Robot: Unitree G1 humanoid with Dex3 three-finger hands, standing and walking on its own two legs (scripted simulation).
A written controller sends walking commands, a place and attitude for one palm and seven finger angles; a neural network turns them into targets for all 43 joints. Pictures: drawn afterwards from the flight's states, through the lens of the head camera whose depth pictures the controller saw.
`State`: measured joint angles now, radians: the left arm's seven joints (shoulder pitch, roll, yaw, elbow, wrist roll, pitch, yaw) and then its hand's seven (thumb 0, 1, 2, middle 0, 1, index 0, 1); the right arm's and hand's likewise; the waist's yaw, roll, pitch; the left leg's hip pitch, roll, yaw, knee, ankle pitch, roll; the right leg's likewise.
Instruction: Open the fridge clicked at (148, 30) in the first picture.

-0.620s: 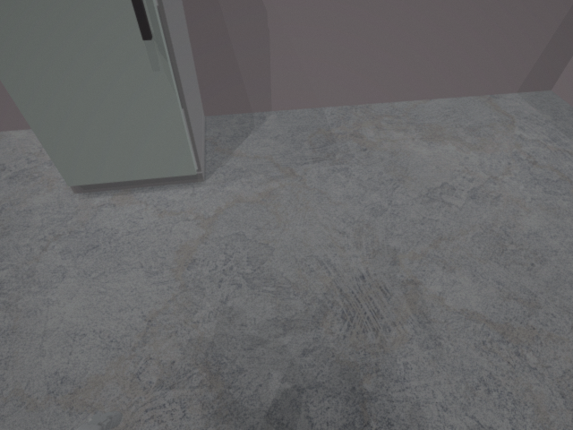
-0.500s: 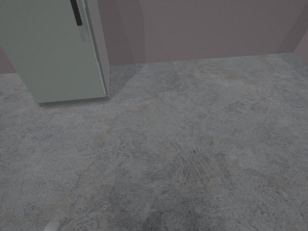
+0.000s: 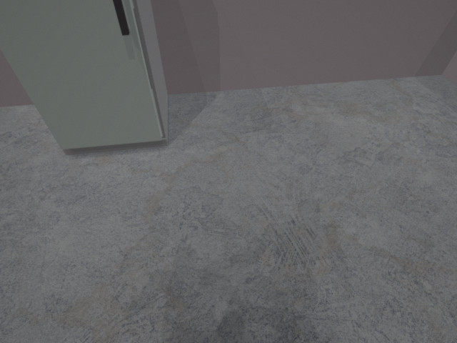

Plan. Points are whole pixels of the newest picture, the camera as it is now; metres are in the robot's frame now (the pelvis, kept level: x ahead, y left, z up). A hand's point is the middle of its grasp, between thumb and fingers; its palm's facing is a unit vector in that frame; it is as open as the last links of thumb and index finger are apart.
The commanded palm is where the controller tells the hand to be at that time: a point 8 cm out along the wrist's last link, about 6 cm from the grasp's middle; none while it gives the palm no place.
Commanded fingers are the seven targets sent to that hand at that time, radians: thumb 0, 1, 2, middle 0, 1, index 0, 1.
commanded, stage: stand and wait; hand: right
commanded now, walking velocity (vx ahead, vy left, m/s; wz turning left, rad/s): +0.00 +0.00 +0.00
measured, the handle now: out of the picture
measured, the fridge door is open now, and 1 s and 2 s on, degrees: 0 0 0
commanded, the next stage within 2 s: look at it before walking up in 0.20 s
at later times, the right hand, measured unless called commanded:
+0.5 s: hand out of the picture +0.07 -0.24 -0.15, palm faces -0.04 +0.94 -0.33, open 7.4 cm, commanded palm none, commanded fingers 0.00 -0.90 -0.90 0.20 0.30 0.20 0.30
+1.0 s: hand out of the picture +0.08 -0.24 -0.15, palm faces -0.03 +0.94 -0.34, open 7.4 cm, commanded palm none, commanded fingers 0.00 -0.90 -0.90 0.20 0.30 0.20 0.30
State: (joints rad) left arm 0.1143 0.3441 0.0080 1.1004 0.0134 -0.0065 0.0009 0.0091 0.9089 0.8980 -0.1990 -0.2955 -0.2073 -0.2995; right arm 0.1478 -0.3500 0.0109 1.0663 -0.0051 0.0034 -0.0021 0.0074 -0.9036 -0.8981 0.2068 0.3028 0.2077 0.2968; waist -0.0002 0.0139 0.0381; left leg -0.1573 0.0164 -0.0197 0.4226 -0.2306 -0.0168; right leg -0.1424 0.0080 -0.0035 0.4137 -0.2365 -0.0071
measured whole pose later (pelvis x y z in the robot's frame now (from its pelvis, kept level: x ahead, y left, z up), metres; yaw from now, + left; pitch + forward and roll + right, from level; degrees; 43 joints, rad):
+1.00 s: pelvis +0.00 +0.01 +0.00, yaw +1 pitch -2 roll +0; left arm 0.10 0.34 0.01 1.12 0.01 -0.01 0.00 0.01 0.91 0.90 -0.20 -0.30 -0.21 -0.30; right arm 0.13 -0.34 0.01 1.08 -0.01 0.00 0.00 0.01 -0.90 -0.90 0.21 0.30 0.21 0.30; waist -0.01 0.01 0.04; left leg -0.16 0.00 -0.03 0.40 -0.21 -0.01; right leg -0.13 -0.01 -0.01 0.38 -0.21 0.00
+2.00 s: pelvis +0.07 +0.01 +0.00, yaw +34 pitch +1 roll +2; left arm 0.40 0.17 0.02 1.01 0.02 -0.07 0.03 0.01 0.91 0.90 -0.20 -0.30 -0.21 -0.30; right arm 0.19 -0.29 -0.10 0.91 -0.04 0.05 0.06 0.01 -0.91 -0.90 0.20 0.30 0.20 0.30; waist 0.00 0.04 0.02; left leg -0.67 0.07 0.02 1.12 -0.17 -0.04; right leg 0.01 -0.07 -0.20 0.33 -0.34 0.00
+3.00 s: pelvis +0.40 +0.32 -0.01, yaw +57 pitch +0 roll +0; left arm 0.41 0.14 0.05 1.12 0.04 -0.07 0.02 0.00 0.93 0.90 -0.20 -0.29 -0.20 -0.30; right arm 0.19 -0.19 -0.07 1.04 -0.03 0.02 0.03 0.01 -0.93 -0.90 0.20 0.30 0.20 0.30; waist 0.03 0.02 0.06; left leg -0.55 0.11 0.12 0.76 -0.19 0.00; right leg 0.03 -0.10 -0.32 0.35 -0.37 0.03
